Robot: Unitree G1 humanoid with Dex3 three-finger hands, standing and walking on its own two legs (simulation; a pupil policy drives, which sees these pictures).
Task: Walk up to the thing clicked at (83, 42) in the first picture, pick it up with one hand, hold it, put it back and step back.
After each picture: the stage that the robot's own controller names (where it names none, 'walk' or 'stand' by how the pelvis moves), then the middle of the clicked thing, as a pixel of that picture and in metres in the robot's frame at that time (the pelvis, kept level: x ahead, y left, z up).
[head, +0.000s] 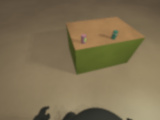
stand; (83, 39) +0.94 +0.10 -0.11
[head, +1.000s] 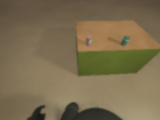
rise first; (88, 40) +0.86 +0.06 -0.10
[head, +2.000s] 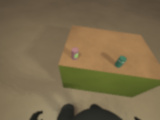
rise first; (74, 54) +0.59 +0.16 -0.08
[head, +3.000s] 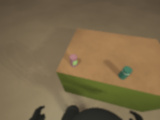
stand; (73, 60) +0.51 +0.17 -0.08
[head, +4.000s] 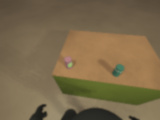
stand; (68, 63) +0.50 +0.20 -0.11
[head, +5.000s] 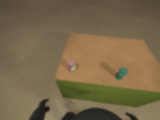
stand; (71, 66) +0.47 +0.16 -0.11
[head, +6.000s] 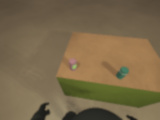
stand; (72, 64) +0.49 +0.16 -0.11
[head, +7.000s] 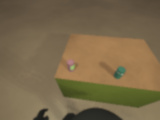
stand; (71, 65) +0.49 +0.18 -0.12
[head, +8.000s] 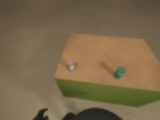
stand; (70, 65) +0.49 +0.18 -0.12
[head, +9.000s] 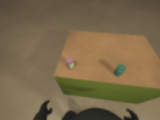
rise first; (70, 63) +0.49 +0.19 -0.11
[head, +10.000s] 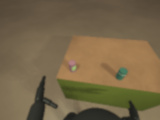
rise first; (72, 66) +0.49 +0.19 -0.11
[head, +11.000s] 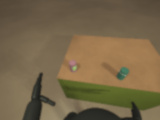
go down; (73, 66) +0.48 +0.19 -0.11
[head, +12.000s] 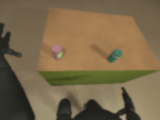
go down; (57, 52) +0.49 +0.19 -0.04
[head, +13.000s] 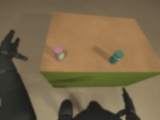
approach; (59, 54) +0.49 +0.19 -0.04
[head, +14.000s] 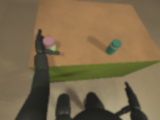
close; (50, 46) +0.51 +0.20 +0.00
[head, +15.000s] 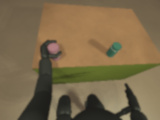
lift; (54, 52) +0.48 +0.18 -0.01
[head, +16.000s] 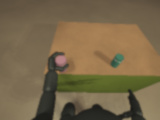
lift; (61, 64) +0.39 +0.17 +0.04
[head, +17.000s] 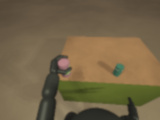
hold; (65, 68) +0.33 +0.16 +0.11
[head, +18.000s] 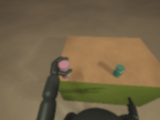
hold; (65, 70) +0.32 +0.16 +0.09
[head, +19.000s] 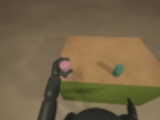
hold; (66, 70) +0.33 +0.16 +0.08
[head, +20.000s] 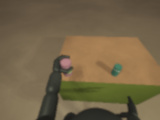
crouch; (66, 67) +0.35 +0.15 +0.08
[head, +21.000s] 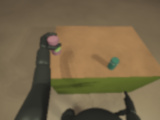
lower; (54, 46) +0.49 +0.21 +0.11
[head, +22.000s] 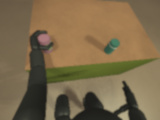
lower; (46, 44) +0.52 +0.21 +0.01
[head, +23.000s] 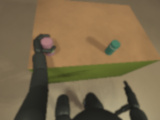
lower; (48, 47) +0.51 +0.20 +0.00
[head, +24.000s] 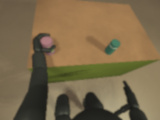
lower; (48, 46) +0.51 +0.20 +0.00
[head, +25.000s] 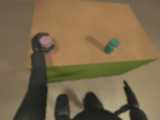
lower; (47, 46) +0.51 +0.20 +0.00
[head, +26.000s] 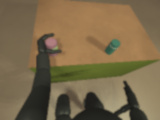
open; (52, 47) +0.51 +0.18 +0.00
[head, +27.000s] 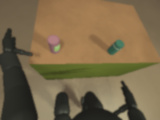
sink last; (54, 45) +0.50 +0.18 +0.00
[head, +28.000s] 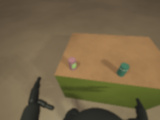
sink last; (72, 64) +0.49 +0.18 -0.05
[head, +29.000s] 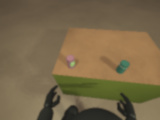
stand; (70, 62) +0.48 +0.18 -0.05
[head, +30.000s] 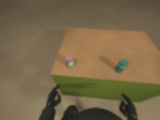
stand; (69, 62) +0.48 +0.18 -0.05
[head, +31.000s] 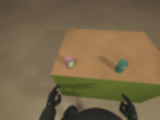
stand; (69, 62) +0.48 +0.19 -0.05
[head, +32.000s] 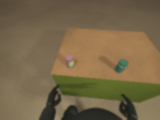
stand; (69, 61) +0.48 +0.18 -0.05
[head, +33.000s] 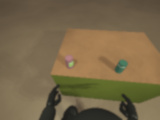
stand; (69, 62) +0.48 +0.18 -0.05
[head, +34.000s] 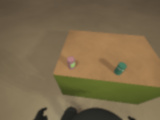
stand; (71, 63) +0.49 +0.18 -0.08
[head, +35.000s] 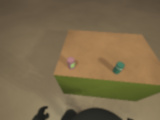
walk; (71, 63) +0.49 +0.18 -0.11
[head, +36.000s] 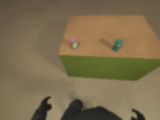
walk; (73, 43) +0.68 +0.20 -0.10
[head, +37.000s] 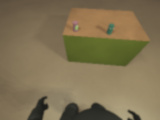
walk; (75, 26) +1.00 +0.22 -0.09
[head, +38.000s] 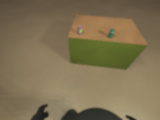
stand; (79, 30) +1.08 +0.19 -0.11
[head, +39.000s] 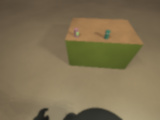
stand; (76, 33) +1.08 +0.21 -0.12
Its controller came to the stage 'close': yes
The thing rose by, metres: 0.20
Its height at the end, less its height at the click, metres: +0.00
